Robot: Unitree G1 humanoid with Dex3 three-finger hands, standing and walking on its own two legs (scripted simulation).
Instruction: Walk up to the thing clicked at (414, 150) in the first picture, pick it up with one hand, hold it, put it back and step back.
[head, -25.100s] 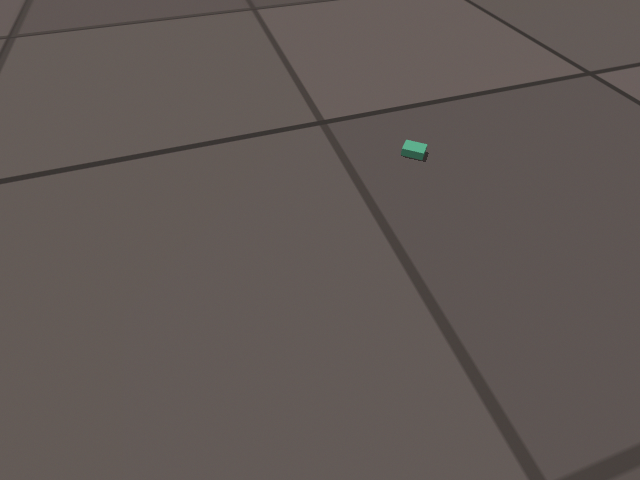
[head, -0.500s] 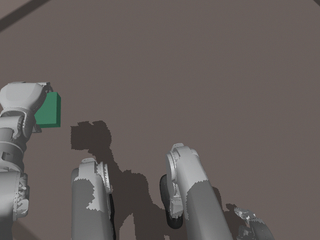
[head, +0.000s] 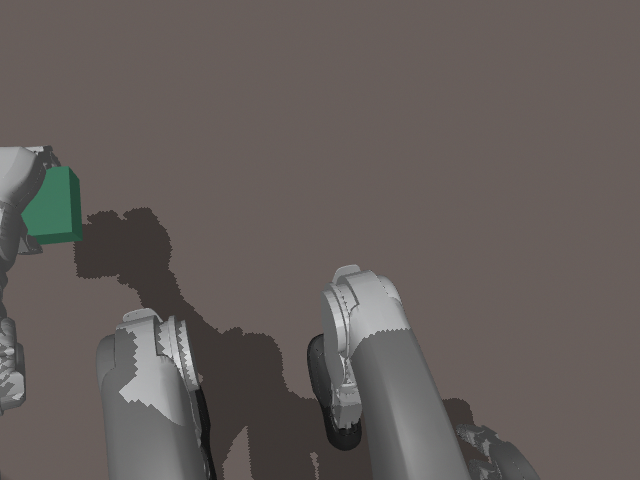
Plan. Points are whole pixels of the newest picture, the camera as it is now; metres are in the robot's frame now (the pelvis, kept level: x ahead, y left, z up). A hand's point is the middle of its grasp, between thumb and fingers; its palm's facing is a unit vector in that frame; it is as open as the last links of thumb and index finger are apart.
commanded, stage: crouch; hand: left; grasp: from above
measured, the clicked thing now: (24, 208) +0.47 +0.29 -0.20
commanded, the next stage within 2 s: lower in 0.30 s
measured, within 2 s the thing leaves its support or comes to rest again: neither
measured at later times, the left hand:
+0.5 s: hand (28, 206) +0.48 +0.29 -0.22, palm faces -0.49 -0.03 -0.87, open 11.3 cm
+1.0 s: hand (49, 213) +0.48 +0.28 -0.27, palm faces -0.48 -0.03 -0.88, open 11.3 cm
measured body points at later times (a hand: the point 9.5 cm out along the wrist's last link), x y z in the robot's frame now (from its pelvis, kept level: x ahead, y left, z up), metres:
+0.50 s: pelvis +0.00 +0.00 -0.03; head +0.26 +0.07 +0.33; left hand +0.50 +0.29 -0.17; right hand +0.03 -0.27 -0.13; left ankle +0.07 +0.12 -0.33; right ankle +0.10 -0.13 -0.33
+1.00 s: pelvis +0.00 +0.00 -0.06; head +0.28 +0.08 +0.28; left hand +0.50 +0.28 -0.22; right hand +0.03 -0.27 -0.14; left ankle +0.07 +0.12 -0.33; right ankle +0.10 -0.13 -0.33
